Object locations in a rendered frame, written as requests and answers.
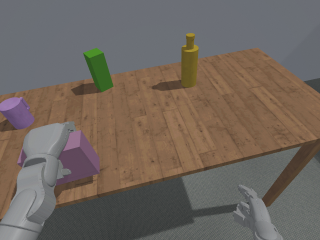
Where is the left robot hand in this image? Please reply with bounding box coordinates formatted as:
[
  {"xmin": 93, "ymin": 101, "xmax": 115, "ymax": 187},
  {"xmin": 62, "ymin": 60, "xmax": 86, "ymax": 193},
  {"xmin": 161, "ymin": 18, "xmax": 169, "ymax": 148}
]
[{"xmin": 23, "ymin": 121, "xmax": 77, "ymax": 180}]

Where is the left robot forearm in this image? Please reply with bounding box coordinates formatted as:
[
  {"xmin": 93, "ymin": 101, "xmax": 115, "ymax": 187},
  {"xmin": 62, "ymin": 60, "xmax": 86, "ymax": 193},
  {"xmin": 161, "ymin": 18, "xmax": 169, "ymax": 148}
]
[{"xmin": 0, "ymin": 153, "xmax": 59, "ymax": 240}]

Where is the right robot forearm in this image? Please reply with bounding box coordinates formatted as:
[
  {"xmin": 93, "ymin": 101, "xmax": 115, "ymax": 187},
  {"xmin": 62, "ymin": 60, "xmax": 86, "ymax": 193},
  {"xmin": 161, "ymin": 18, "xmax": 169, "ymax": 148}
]
[{"xmin": 252, "ymin": 220, "xmax": 283, "ymax": 240}]

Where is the table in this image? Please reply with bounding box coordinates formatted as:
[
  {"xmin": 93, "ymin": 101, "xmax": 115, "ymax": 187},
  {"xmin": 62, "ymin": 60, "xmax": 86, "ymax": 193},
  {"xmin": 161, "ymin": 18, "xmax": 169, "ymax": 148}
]
[{"xmin": 0, "ymin": 47, "xmax": 320, "ymax": 222}]

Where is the right robot hand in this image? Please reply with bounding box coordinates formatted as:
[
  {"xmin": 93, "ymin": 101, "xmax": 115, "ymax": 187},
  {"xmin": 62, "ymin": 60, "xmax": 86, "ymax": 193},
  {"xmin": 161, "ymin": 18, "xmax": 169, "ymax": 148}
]
[{"xmin": 233, "ymin": 185, "xmax": 271, "ymax": 230}]

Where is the sponge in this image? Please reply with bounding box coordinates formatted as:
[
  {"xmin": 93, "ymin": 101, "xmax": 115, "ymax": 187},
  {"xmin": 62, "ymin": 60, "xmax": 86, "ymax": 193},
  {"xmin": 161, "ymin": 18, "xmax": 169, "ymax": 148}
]
[{"xmin": 17, "ymin": 130, "xmax": 100, "ymax": 186}]

